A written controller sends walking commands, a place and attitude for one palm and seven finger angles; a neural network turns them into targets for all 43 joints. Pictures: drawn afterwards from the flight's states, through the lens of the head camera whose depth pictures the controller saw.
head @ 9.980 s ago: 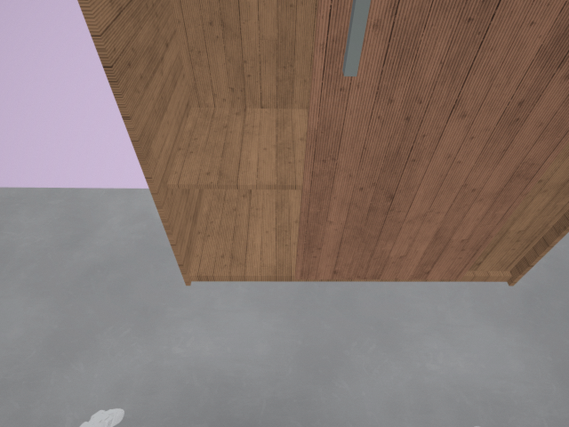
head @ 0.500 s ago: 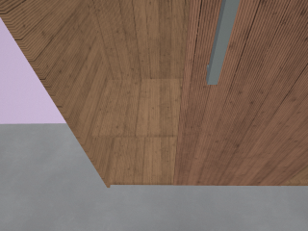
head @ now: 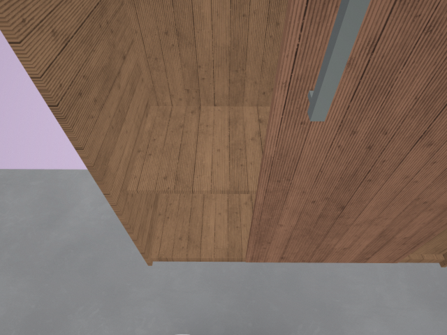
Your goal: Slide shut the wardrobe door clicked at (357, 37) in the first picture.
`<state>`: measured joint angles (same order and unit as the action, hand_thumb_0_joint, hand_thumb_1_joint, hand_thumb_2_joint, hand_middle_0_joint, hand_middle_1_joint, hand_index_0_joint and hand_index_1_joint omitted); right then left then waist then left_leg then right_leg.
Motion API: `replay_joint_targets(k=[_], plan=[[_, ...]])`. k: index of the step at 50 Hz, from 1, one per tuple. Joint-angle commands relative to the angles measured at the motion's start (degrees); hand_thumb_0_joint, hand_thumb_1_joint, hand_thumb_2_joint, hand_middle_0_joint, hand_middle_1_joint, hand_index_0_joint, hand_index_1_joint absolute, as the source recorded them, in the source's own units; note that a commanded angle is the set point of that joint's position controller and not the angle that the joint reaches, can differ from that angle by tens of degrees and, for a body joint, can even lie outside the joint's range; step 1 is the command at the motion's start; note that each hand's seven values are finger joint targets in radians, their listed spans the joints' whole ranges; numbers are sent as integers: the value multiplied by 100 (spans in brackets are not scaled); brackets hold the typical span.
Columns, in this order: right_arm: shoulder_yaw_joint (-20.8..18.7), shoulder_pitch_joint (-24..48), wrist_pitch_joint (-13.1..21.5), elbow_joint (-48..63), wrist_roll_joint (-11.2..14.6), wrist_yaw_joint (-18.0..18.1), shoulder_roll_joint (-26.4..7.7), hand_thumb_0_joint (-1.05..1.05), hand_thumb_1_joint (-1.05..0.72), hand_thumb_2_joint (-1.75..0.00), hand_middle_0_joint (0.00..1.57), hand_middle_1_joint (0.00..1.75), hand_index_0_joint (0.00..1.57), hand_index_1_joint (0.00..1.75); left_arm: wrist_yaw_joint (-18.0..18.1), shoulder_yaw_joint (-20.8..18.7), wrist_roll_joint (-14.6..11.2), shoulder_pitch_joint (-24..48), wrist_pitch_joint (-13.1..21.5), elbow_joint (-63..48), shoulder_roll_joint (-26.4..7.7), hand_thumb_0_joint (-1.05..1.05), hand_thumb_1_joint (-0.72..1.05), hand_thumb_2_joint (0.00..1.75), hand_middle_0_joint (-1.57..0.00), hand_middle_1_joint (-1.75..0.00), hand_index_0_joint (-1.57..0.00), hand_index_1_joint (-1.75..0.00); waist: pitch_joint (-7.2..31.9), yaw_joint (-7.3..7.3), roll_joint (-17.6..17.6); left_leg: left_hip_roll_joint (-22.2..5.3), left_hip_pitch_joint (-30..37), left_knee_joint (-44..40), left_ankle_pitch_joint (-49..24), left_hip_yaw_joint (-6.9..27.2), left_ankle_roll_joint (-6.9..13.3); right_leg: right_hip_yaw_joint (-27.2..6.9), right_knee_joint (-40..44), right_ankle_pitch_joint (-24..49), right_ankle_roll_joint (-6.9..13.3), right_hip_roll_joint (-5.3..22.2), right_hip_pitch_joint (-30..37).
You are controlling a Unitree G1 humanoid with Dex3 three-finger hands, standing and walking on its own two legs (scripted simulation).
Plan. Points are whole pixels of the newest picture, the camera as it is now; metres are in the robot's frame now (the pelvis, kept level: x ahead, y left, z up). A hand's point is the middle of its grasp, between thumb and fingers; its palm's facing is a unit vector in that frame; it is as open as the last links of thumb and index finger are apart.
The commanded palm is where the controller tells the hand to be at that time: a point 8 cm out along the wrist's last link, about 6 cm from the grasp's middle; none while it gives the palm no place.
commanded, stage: come to a stop and stand still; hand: right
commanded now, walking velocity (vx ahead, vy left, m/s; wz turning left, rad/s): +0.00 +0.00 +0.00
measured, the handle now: (333, 44) +0.47 -0.13 +0.28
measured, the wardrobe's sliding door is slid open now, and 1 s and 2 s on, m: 0.42 0.42 0.42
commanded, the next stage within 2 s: look again from close up in 0.92 s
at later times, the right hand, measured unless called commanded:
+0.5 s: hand out of the picture -0.07 -0.13 -0.16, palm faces +0.08 +0.99 -0.14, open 7.3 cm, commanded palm none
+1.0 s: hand out of the picture -0.04 -0.17 -0.16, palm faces +0.05 +0.97 -0.22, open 7.3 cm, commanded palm none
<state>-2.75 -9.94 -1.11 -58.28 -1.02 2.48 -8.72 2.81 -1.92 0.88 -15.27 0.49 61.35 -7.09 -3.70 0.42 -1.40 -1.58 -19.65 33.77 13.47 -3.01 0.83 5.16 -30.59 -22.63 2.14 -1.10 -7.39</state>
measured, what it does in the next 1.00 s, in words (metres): stands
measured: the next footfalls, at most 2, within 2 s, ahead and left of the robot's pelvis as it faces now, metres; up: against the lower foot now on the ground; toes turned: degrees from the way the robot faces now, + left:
none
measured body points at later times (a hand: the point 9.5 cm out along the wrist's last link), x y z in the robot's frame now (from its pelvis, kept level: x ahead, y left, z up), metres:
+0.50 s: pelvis -0.02 +0.01 +0.01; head -0.02 +0.01 +0.46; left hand -0.07 +0.21 -0.15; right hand -0.07 -0.19 -0.15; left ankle +0.05 +0.11 -0.73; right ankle -0.07 -0.09 -0.73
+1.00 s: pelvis -0.04 +0.00 +0.01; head -0.06 +0.02 +0.45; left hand -0.06 +0.20 -0.17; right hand -0.04 -0.22 -0.14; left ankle +0.05 +0.11 -0.73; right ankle -0.07 -0.09 -0.73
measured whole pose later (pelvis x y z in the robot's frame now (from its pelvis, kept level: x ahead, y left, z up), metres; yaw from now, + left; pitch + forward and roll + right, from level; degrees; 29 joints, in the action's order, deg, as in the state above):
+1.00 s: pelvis -0.04 +0.00 +0.01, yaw +0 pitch -2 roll -1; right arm -0.2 -18.9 1.2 -63.3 -0.9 2.5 -7.0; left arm 1.2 0.8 1.0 -22.5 1.7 61.7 -7.0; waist 1.3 -0.7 1.5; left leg -2.3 -18.5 28.9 8.0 -2.6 1.0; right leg 5.4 -27.3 -17.9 2.3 -2.1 -7.1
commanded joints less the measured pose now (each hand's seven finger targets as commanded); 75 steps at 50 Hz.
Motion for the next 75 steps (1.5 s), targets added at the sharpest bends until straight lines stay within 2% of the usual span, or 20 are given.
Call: replay_joint_targets(k=[1,3,6,18,24,25,26,27,28,29,31,32,33,35,38,52,54,65,66,75], plan=[[-6,-622,70,71,-25,-31,-419,0,-90,-90,20,30,20,30,0,-43,-9,-463,34,-137,-465,0,90,90,-20,-30,-20,-30,282,80,174,-414,1002,-411,-1542,616,206,-671,749,2186,75,798,-668],[16,-599,87,26,-9,-48,-440,0,-90,-90,20,30,20,30,-29,-6,-13,-486,20,-115,-433,0,90,90,-20,-30,-20,-30,169,19,115,-536,912,-711,-1304,763,250,-636,890,1195,-2,669,-719],[63,-620,113,-45,1,-74,-441,0,-90,-90,20,30,20,30,-69,49,-5,-511,11,-47,-443,0,90,90,-20,-30,-20,-30,-61,18,42,-461,838,-1142,-432,791,208,-697,1187,490,7,643,-812],[164,-1151,216,-407,27,-78,-368,0,-90,-90,20,30,20,30,-107,194,-13,-926,32,236,-404,0,90,90,-20,-30,-20,-30,-338,-1,0,-431,776,-1765,392,829,135,-584,1448,168,-18,542,-748],[181,-1421,238,-544,40,-59,-232,0,-90,-90,20,30,20,30,-89,229,-17,-1169,47,345,-276,0,90,90,-20,-30,-20,-30,-286,10,59,-419,848,-1695,312,753,143,-606,1463,171,-20,546,-818],[265,-1669,370,-664,-40,188,-433,0,-90,-90,20,30,20,30,-136,193,-27,-283,187,-98,-641,0,90,90,-20,-30,-20,-30,-364,172,658,-704,845,-772,-2277,659,111,-249,585,1190,-178,726,-966],[267,-1716,377,-711,51,142,-705,0,-90,-90,20,30,20,30,-127,214,-71,-262,159,-357,-515,0,90,90,-20,-30,-20,-30,-356,64,646,-848,1021,-811,-3025,624,263,-213,492,900,-242,482,-1067],[278,-1680,356,-646,64,103,-458,0,-90,-90,20,30,20,30,-85,235,-15,-959,200,-238,-184,0,90,90,-20,-30,-20,-30,502,-148,1027,-889,1220,-549,-2585,910,404,-382,732,694,-209,393,-719],[290,-1571,324,-631,68,77,-459,0,-90,-90,20,30,20,30,-52,224,-28,-1058,204,-162,-164,0,90,90,-20,-30,-20,-30,777,-146,857,-770,1179,-565,-1838,806,417,-443,663,817,-153,480,-603],[310,-1409,311,-621,58,53,-408,0,-90,-90,20,30,20,30,-47,213,-33,-1100,178,-131,-256,0,90,90,-20,-30,-20,-30,770,-178,504,-682,1053,-776,-777,717,367,-560,655,725,-118,591,-615],[307,-1258,293,-579,34,1,-352,0,-90,-90,20,30,20,30,-85,178,-7,-1086,125,-134,-334,0,90,90,-20,-30,-20,-30,194,-162,-314,-562,537,-1061,422,783,276,-658,781,386,-27,540,-812],[304,-1187,279,-555,35,0,-280,0,-90,-90,20,30,20,30,-96,175,11,-1147,108,-134,-380,0,90,90,-20,-30,-20,-30,-51,-188,-487,-540,351,-1110,812,818,255,-696,856,236,4,512,-966],[297,-1186,270,-527,32,4,-233,0,-90,-90,20,30,20,30,-108,176,22,-1161,108,-123,-389,0,90,90,-20,-30,-20,-30,-231,-181,-359,-508,182,-1092,946,860,244,-734,942,177,22,494,-1047],[289,-1224,266,-498,26,12,-195,0,-90,-90,20,30,20,30,-116,179,26,-1187,114,-122,-389,0,90,90,-20,-30,-20,-30,-465,-164,-28,-428,113,-994,829,834,228,-816,1170,-21,54,534,-1245],[268,-1304,273,-468,13,2,-197,0,-90,-90,20,30,20,30,-125,184,20,-1142,131,-129,-388,0,90,90,-20,-30,-20,-30,-528,-101,103,-394,300,-951,541,789,206,-866,1302,-141,63,539,-1447],[196,-1197,307,-324,38,-16,-224,0,-90,-90,20,30,20,30,-121,219,9,-1236,149,17,-396,0,90,90,-20,-30,-20,-30,-380,-100,-65,-477,605,-1144,232,790,216,-795,1321,199,33,507,-1266],[202,-1185,307,-338,43,-16,-224,0,-90,-90,20,30,20,30,-120,228,6,-1239,157,65,-384,0,90,90,-20,-30,-20,-30,-356,-101,95,-486,633,-1139,132,772,213,-791,1328,279,26,518,-1208],[208,-1283,316,-457,51,-13,-123,0,-90,-90,20,30,20,30,-97,255,-7,-1305,156,255,-300,0,90,90,-20,-30,-20,-30,-225,-98,125,-513,772,-1212,-38,755,213,-743,1303,450,2,528,-1028],[210,-1289,322,-480,47,-13,-140,0,-90,-90,20,30,20,30,-95,250,-21,-1300,143,260,-301,0,90,90,-20,-30,-20,-30,-218,-95,-48,-511,816,-1273,-17,746,207,-736,1269,418,2,540,-1034],[201,-1337,298,-481,39,-12,-61,0,-90,-90,20,30,20,30,-91,245,-13,-1336,117,304,-218,0,90,90,-20,-30,-20,-30,-377,-106,75,-492,614,-1399,350,813,198,-717,1268,259,3,495,-1060]])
